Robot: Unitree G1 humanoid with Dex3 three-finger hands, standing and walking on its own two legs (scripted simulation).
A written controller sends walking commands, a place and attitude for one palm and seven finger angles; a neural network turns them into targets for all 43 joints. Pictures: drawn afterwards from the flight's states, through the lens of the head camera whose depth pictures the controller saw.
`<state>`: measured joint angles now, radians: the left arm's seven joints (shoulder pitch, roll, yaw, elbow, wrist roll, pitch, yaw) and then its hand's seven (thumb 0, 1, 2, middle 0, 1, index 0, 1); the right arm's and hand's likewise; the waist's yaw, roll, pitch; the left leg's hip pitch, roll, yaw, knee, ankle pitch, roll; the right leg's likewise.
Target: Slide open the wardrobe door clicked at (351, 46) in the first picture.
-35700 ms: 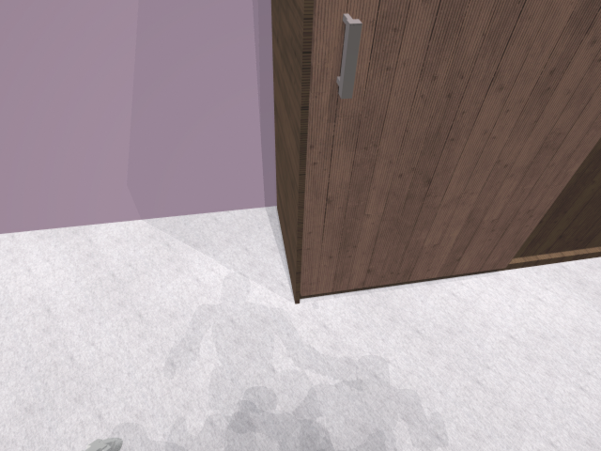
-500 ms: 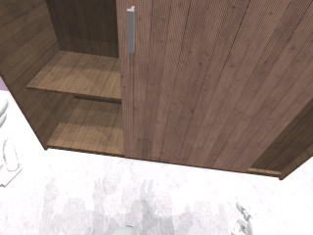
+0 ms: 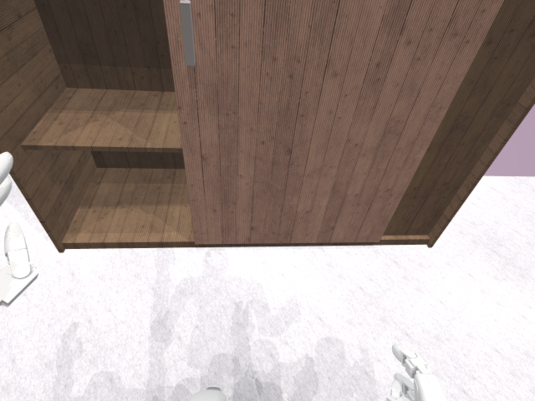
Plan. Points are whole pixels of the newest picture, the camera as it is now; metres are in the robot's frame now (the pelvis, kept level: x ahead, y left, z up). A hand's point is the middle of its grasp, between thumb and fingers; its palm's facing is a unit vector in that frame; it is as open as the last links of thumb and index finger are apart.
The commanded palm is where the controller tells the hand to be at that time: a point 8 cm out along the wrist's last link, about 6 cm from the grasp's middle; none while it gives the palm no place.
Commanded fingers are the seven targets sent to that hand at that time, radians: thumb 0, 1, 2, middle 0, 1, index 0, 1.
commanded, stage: stop stepping back and stand still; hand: left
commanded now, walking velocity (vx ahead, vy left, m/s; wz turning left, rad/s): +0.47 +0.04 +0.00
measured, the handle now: (189, 31) +0.88 +0.28 +0.20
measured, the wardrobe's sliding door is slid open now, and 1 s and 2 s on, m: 0.57 0.57 0.57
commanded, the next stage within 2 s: let the arm hang, fingers relaxed in 1.18 s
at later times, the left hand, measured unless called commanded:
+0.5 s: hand (3, 308) +0.15 +0.27 +0.19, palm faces +0.45 -0.71 -0.54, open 7.4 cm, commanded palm +0.10 +0.30 +0.19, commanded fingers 0.00 0.90 0.90 -0.20 -0.30 -0.20 -0.30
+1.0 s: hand (8, 250) +0.21 +0.31 +0.18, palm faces +0.43 -0.75 -0.50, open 7.4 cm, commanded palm +0.15 +0.34 +0.19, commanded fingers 0.00 0.90 0.90 -0.20 -0.30 -0.20 -0.30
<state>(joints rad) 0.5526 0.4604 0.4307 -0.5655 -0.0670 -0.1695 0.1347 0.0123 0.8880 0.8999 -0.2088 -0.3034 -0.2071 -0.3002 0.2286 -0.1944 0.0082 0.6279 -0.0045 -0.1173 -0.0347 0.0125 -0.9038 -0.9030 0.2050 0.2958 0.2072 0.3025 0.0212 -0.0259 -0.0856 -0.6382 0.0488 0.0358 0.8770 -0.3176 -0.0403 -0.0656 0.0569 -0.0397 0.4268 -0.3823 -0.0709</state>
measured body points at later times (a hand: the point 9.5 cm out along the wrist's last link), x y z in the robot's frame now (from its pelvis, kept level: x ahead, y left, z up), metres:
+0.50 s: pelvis -0.04 +0.00 -0.01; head -0.05 +0.00 +0.44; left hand +0.12 +0.30 +0.22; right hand +0.09 -0.22 -0.11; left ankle -0.03 +0.14 -0.68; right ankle -0.01 -0.09 -0.73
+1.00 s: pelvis +0.01 +0.04 +0.01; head +0.03 +0.05 +0.45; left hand +0.18 +0.35 +0.21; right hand +0.19 -0.18 -0.07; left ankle +0.02 +0.15 -0.73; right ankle -0.01 -0.08 -0.73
